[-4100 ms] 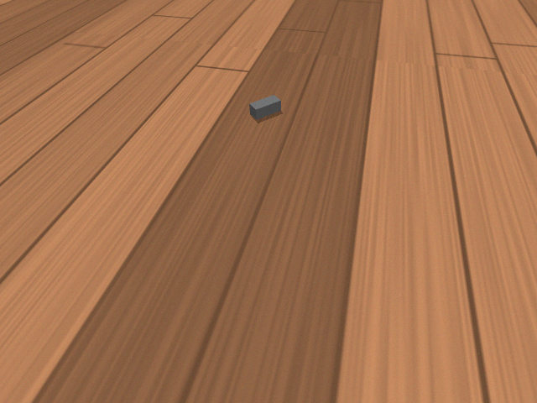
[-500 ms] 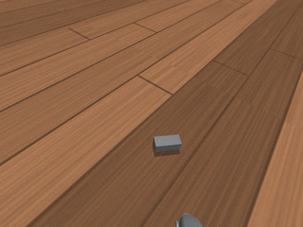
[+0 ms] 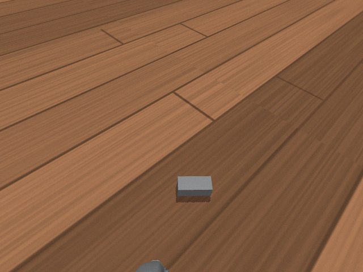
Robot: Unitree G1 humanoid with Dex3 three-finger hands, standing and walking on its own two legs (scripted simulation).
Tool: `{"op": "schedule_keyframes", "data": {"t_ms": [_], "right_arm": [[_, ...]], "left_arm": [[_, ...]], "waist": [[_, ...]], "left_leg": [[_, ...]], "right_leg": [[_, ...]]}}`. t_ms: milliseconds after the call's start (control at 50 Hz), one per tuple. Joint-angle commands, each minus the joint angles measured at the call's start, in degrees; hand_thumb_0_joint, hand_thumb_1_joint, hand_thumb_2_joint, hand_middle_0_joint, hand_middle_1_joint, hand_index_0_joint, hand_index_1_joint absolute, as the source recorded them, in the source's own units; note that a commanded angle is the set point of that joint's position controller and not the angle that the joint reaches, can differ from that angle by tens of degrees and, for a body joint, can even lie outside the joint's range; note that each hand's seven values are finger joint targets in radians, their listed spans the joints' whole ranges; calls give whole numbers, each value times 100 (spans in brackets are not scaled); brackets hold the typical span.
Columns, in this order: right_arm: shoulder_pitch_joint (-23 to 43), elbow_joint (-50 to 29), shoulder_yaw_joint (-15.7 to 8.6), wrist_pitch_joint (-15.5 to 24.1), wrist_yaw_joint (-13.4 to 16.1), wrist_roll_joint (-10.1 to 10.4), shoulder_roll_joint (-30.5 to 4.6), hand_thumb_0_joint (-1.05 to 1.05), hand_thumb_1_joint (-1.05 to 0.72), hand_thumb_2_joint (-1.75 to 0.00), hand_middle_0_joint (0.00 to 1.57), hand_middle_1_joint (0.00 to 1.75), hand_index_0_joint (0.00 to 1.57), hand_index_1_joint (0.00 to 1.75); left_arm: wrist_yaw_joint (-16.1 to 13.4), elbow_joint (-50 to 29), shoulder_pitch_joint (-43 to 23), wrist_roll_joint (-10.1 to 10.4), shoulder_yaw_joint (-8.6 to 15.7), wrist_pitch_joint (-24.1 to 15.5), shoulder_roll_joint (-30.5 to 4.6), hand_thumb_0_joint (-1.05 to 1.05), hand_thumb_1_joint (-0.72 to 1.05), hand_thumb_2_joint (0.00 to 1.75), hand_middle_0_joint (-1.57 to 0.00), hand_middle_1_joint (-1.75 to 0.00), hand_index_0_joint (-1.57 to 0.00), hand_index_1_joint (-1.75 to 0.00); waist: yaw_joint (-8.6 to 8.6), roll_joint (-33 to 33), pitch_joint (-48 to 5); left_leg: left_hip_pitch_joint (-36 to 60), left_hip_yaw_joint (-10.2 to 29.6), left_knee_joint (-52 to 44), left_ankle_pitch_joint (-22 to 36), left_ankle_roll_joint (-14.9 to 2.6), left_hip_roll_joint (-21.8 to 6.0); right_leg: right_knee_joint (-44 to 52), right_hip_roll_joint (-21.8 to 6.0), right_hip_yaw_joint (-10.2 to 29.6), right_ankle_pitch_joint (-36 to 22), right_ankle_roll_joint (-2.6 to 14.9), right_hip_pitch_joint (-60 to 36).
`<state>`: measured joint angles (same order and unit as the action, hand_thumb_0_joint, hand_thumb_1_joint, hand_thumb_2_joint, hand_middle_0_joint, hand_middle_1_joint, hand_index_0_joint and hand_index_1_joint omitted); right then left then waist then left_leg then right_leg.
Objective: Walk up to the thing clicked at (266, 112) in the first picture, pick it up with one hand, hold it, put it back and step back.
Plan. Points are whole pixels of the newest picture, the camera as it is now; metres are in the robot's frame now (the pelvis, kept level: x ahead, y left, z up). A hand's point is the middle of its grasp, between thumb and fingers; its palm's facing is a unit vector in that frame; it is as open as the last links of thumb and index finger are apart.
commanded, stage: walk up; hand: left
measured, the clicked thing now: (194, 186) +0.69 -0.02 -0.72
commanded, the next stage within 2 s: none
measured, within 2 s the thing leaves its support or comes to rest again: neither
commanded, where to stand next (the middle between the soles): +0.38 -0.27 m, yaw +6 degrees
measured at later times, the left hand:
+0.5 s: hand out of the picture +0.15 +0.13 -0.14, palm faces +0.01 -0.90 -0.43, open 7.3 cm
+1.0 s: hand (197, 231) +0.27 +0.00 -0.16, palm faces -0.02 -0.96 -0.29, open 7.3 cm
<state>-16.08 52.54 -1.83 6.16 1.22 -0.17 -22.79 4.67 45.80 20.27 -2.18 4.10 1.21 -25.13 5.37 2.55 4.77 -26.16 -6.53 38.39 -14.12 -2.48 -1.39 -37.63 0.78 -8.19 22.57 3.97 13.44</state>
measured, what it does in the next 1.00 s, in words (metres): steps to the right: left foot, then right foot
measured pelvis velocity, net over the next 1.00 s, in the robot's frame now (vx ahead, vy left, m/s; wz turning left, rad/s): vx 0.23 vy -0.27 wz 0.03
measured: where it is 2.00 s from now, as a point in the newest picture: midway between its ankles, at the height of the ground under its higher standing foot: outside the picture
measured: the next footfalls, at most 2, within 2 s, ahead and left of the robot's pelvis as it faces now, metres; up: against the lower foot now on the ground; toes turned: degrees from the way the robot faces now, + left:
left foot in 0.02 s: +0.15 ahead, +0.09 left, +0.00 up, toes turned +6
right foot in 0.42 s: +0.19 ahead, -0.32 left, +0.00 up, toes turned -6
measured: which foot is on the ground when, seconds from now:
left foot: up 0.00-0.00, down 0.02-0.44, up 0.46-0.80, down 0.82-1.00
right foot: down 0.00-0.04, up 0.06-0.40, down 0.42-0.84, up 0.86-1.00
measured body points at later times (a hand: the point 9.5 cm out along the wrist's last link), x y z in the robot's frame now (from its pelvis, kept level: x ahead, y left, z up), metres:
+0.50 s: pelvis +0.10 -0.18 -0.02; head +0.10 -0.18 +0.43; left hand +0.15 +0.18 -0.11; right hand +0.14 -0.55 -0.11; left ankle +0.10 +0.03 -0.68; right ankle +0.15 -0.32 -0.72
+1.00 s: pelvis +0.23 -0.27 +0.00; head +0.24 -0.23 +0.45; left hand +0.27 +0.05 -0.14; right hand +0.31 -0.60 -0.07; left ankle +0.29 -0.15 -0.72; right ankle +0.25 -0.40 -0.65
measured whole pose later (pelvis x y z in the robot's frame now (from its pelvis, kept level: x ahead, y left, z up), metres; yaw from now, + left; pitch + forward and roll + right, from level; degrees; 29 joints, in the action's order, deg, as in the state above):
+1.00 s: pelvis +0.23 -0.27 +0.00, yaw +2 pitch -4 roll +1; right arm -16.5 49.6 -2.6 5.6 3.2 -0.1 -22.1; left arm 3.9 46.1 18.4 -1.8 3.1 2.9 -24.4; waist 1.1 6.4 6.2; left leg -17.8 -5.3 36.4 -14.1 -1.5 -1.6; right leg -67.5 -2.6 1.4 24.3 0.6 28.6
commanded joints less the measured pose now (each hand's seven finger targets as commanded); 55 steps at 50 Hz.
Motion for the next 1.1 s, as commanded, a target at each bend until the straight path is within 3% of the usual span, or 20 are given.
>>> {"op": "schedule_keyframes", "data": {"t_ms": [0, 20, 40, 140, 320, 380, 400, 420, 440, 460, 520, 560, 680, 760, 800, 820, 860, 920, 980, 1080], "right_arm": [[-1732, -8, -730, 119, 308, -113, -2083, 0, -90, -90, 20, 30, 20, 30], [-1384, -294, -757, 99, 369, -91, -2269, 0, -90, -90, 20, 30, 20, 30], [-964, -460, -804, 77, 389, 44, -2329, 0, -90, -90, 20, 30, 20, 30], [-290, -460, -627, 108, 266, -22, -1926, 0, -90, -90, 20, 30, 20, 30], [257, -457, -796, 51, 141, -146, -2444, 0, -90, -90, 20, 30, 20, 30], [217, -365, -670, -94, 156, -181, -1995, 0, -90, -90, 20, 30, 20, 30], [125, -362, -538, -155, 167, -202, -1560, 0, -90, -90, 20, 30, 20, 30], [183, -461, -334, -188, 192, -109, -1032, 0, -90, -90, 20, 30, 20, 30], [263, -562, -449, -187, 269, 13, -1374, 0, -90, -90, 20, 30, 20, 30], [170, -470, -509, -145, 286, 10, -1725, 0, -90, -90, 20, 30, 20, 30], [-163, -11, -492, -78, 162, 87, -1780, 0, -90, -90, 20, 30, 20, 30], [-348, 36, -426, -52, 83, 46, -1565, 0, -90, -90, 20, 30, 20, 30], [194, -353, -363, -15, -66, -8, -1330, 0, -90, -90, 20, 30, 20, 30], [-597, -227, -403, 11, -12, 27, -1117, 0, -90, -90, 20, 30, 20, 30], [-1527, -70, -626, 38, 154, -51, -1652, 0, -90, -90, 20, 30, 20, 30], [-1533, -247, -733, 40, 231, -123, -2075, 0, -90, -90, 20, 30, 20, 30], [-999, -472, -795, -6, 268, 124, -2215, 0, -90, -90, 20, 30, 20, 30], [-628, -491, -613, 23, 387, 59, -1742, 0, -90, -90, 20, 30, 20, 30], [-98, -592, -517, 46, 273, -41, -1588, 0, -90, -90, 20, 30, 20, 30], [500, -625, -421, -123, 50, -98, -1572, 0, -90, -90, 20, 30, 20, 30]], "left_arm": [[-57, -860, -227, 26, 163, -209, -525, 0, 90, 90, -20, -30, -20, -30], [-82, -710, 39, 0, 277, -78, -908, 0, 90, 90, -20, -30, -20, -30], [-76, -616, 179, -58, 426, 28, -1471, 0, 90, 90, -20, -30, -20, -30], [36, -282, 168, -65, 560, 97, -1343, 0, 90, 90, -20, -30, -20, -30], [245, -248, -31, 9, 614, 126, -1141, 0, 90, 90, -20, -30, -20, -30], [121, 200, 785, -58, 714, 24, -1282, 0, 90, 90, -20, -30, -20, -30], [47, 310, 1207, -134, 800, -13, -1520, 0, 90, 90, -20, -30, -20, -30], [-36, 183, 1264, -183, 820, -89, -1892, 0, 90, 90, -20, -30, -20, -30], [-77, -165, 408, -129, 787, -141, -2172, 0, 90, 90, -20, -30, -20, -30], [-111, -321, -109, -26, 790, -176, -2277, 0, 90, 90, -20, -30, -20, -30], [-170, -233, -237, -6, 587, -297, -1665, 0, 90, 90, -20, -30, -20, -30], [-194, -156, -132, 36, 507, -350, -1486, 0, 90, 90, -20, -30, -20, -30], [-207, -283, 240, 60, 419, -400, -1351, 0, 90, 90, -20, -30, -20, -30], [-201, -486, -120, 93, 349, -283, -1275, 0, 90, 90, -20, -30, -20, -30], [-185, -617, 88, 126, 150, -293, -764, 0, 90, 90, -20, -30, -20, -30], [-169, -646, 378, 121, 99, -273, -442, 0, 90, 90, -20, -30, -20, -30], [-237, -505, 307, 42, 329, -98, -1440, 0, 90, 90, -20, -30, -20, -30], [-214, -352, 148, 1, 401, 46, -1247, 0, 90, 90, -20, -30, -20, -30], [-196, -188, 390, 111, 366, 76, -932, 0, 90, 90, -20, -30, -20, -30], [-268, 185, -78, 319, 275, -77, -753, 0, 90, 90, -20, -30, -20, -30]], "waist": [[-961, -1647, -1151], [-768, -1073, -965], [-711, -522, -729], [-397, -724, 141], [-259, -1640, -207], [135, -221, -612], [420, 1057, -572], [553, 2067, -177], [232, 1869, 90], [6, 1480, 320], [-279, 830, 419], [-294, 905, 336], [-66, 603, -75], [-601, 203, -476], [-1095, -958, -1121], [-928, -1681, -1237], [-855, -662, -806], [-531, -111, -11], [-317, -931, 173], [-416, -1878, -161]], "left_leg": [[3661, 2875, -1524, -655, -595, -1549], [3115, 4571, -2203, -2121, -1067, -2529], [2683, 4782, -2460, -3004, -1404, -2816], [549, 2276, -2345, -2112, -904, -1713], [-193, 1147, -1843, -2641, -698, -1383], [-523, 527, 1, -2932, -429, -835], [-1165, 10, 1617, -2913, -248, -401], [-2405, 289, 3424, -2392, 6, 245], [-2527, 948, 3631, -1808, 47, 138], [-2479, 1084, 3489, -1503, 14, -233], [-1746, 1070, 2954, -740, 6, -427], [-1343, 829, 2344, -662, 52, -342], [-661, 371, 737, -464, 102, -175], [1414, -129, -613, 698, 27, 250], [3436, 1235, -1173, 149, -420, -486], [4105, 3811, -1526, -154, -944, -2041], [3074, 4807, -2137, -1471, -1699, -2831], [1620, 2636, -1816, 1021, -1153, -1994], [321, 1269, -1703, 1717, -950, -1407], [-188, 775, -1355, 399, -801, -879]], "right_leg": [[-1905, -212, 522, 369, 22, 2683], [-2792, -194, 1057, 764, -216, 3092], [-3094, -523, 1374, 704, -249, 3003], [-2697, -810, 1334, -90, -402, 2069], [-849, -716, 545, -96, -397, 740], [67, -176, 32, -43, -403, -437], [824, -420, 639, 784, -202, -819], [1878, -1438, 3041, 2620, 153, -599], [2967, -2125, 4305, 3225, 599, -211], [2995, -2294, 4474, 3270, 828, -61], [2164, -1597, 2823, 1349, 553, 253], [1997, -1475, 2250, 388, 744, 193], [1750, -1609, 1730, -1164, 875, -415], [562, -1253, 926, -2446, 507, 246], [-1604, -682, 492, -1944, 51, 1526], [-2534, -53, 522, 707, -208, 2895], [-3393, -531, 1313, 793, -249, 3032], [-3373, -760, 1645, 165, -342, 2441], [-2680, -684, 1196, -301, -411, 1475], [-923, -542, 674, -1005, -511, 443]]}}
